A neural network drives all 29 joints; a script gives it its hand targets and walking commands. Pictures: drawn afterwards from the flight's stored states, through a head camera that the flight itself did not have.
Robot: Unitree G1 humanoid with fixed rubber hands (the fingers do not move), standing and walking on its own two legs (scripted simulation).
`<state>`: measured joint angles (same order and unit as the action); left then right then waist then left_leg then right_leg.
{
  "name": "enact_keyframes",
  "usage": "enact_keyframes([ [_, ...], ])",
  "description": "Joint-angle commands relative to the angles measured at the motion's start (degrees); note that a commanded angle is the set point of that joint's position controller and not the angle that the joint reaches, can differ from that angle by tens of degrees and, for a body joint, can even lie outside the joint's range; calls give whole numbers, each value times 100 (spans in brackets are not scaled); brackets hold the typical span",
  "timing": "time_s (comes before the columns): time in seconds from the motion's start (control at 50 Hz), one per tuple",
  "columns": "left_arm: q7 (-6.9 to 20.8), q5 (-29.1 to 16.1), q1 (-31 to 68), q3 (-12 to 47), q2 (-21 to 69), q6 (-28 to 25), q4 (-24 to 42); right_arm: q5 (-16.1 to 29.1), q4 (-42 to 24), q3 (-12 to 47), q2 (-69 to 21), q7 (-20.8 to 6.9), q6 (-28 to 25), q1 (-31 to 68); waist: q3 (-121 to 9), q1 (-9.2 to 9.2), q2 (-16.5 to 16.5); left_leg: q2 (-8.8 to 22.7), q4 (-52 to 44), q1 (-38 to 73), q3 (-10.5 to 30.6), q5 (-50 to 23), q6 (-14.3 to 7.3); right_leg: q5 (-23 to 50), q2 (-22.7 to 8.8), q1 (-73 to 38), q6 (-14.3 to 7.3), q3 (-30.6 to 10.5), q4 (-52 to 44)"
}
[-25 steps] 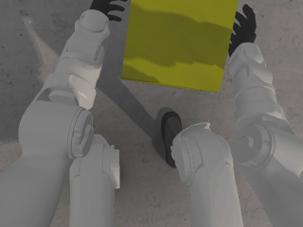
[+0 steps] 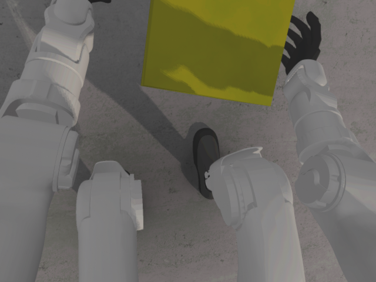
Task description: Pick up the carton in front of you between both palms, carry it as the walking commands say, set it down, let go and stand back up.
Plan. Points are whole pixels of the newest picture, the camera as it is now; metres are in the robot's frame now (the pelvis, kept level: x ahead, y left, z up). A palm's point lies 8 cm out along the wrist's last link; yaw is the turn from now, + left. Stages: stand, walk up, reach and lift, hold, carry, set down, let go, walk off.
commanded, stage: set down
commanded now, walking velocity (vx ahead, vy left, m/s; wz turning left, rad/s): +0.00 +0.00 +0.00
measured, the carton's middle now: (201, 43) +0.50 -0.09 -0.26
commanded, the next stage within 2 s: let go in 1.10 s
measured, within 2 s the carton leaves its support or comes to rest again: neither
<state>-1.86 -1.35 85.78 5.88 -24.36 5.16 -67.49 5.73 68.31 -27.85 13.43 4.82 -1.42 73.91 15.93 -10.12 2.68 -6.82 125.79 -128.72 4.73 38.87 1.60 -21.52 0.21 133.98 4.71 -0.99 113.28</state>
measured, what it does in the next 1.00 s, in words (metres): rises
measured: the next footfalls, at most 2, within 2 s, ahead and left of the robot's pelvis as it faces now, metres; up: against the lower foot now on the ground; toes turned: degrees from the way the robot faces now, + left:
none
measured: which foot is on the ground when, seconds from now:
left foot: down 0.00-1.00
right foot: down 0.00-1.00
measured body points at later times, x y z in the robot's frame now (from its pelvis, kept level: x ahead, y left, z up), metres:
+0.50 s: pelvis +0.00 -0.01 +0.07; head +0.34 -0.01 +0.36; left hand +0.60 +0.11 -0.06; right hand +0.47 -0.26 -0.07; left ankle +0.07 +0.11 -0.35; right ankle +0.17 -0.14 -0.35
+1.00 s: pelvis +0.03 -0.01 +0.19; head +0.34 +0.00 +0.52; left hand +0.60 +0.11 +0.09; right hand +0.47 -0.26 +0.09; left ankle +0.07 +0.11 -0.35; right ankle +0.16 -0.14 -0.35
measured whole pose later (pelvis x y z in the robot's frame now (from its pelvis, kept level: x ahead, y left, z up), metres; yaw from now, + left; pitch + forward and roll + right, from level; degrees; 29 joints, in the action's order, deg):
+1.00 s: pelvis +0.03 -0.01 +0.19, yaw +2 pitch +48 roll -1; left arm 3.5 2.9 69.0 -5.2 -22.0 12.1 -54.0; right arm 3.7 31.9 -22.3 2.4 8.1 9.7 47.4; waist -5.9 -11.4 -2.6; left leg -3.0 84.2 -101.4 2.9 30.7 0.9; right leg -17.2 0.2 107.0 2.4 -2.1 76.2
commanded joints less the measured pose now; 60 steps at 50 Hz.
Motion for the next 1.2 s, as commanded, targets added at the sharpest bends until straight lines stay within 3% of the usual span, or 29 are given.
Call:
enact_keyframes([
  [0.0, 82, -476, 2051, 464, 158, -165, 840, 424, -771, 375, 187, 0, -218, 738, -5706, -415, -1754, 682, -1570, 1939, 46, -2288, -43, 2156, -73, -3409, -142, 546, -6],
  [0.06, 85, -620, 1952, 542, 78, -139, 910, 698, -991, 614, 226, 27, -181, 598, -6213, -455, -1741, 685, -1525, 2298, -54, -2256, -6, 2241, -84, -3744, -129, 585, -125],
  [0.18, -106, -312, 1824, 49, -554, 32, 1478, 845, -1945, 832, 404, 366, 38, 309, -7684, -272, -1761, 472, -1706, 3038, -477, -1625, -17, 2076, 61, -4917, -88, 684, -427],
  [0.24, -128, -241, 1687, -169, -728, 265, 1776, 660, -2556, 766, 520, 588, 272, 67, -8197, -356, -1658, 355, -1967, 3298, -638, -1277, -49, 1708, 157, -5375, -68, 807, -728],
  [0.34, 42, -337, 1368, -432, -602, 506, 1450, 260, -3097, 631, 203, 721, 602, -79, -7298, -474, -1206, 266, -2453, 2728, -659, -687, -165, 1135, 207, -5291, -35, 801, -1262],
  [0.52, 329, -69, 914, -846, -634, 395, 978, 29, -3383, 737, -320, 587, 786, -489, -7168, -294, -889, 172, -3222, 2629, -718, -792, -214, 1359, 275, -5687, 48, 691, -1998],
  [0.72, 425, 192, 549, -953, -492, 536, 1930, -69, -4066, 605, -356, 505, 944, -1269, -8128, -374, -1409, 80, -4058, 4268, -768, -1737, -90, 2077, 353, -6195, 2, 774, -2874],
  [0.82, 469, 301, 246, -1040, -369, 606, 2096, -105, -4230, 574, -448, 438, 1010, -1617, -8074, -358, -1533, 77, -4542, 4743, -728, -2105, -55, 2344, 365, -6410, -26, 780, -3348],
  [1.06, 619, 535, -324, -1303, -191, 552, 1793, -363, -4208, 415, -671, 206, 988, -2077, -7463, -358, -1331, 92, -5910, 5488, -547, -2557, -54, 2707, 337, -7210, -18, 717, -4583],
  [1.18, 575, 813, -1134, -1612, 103, 448, 1784, -633, -4207, 495, -753, -19, 877, -2690, -7702, -233, -1209, 76, -6512, 6077, -514, -2957, -5, 3006, 335, -8067, -51, 670, -5097],
])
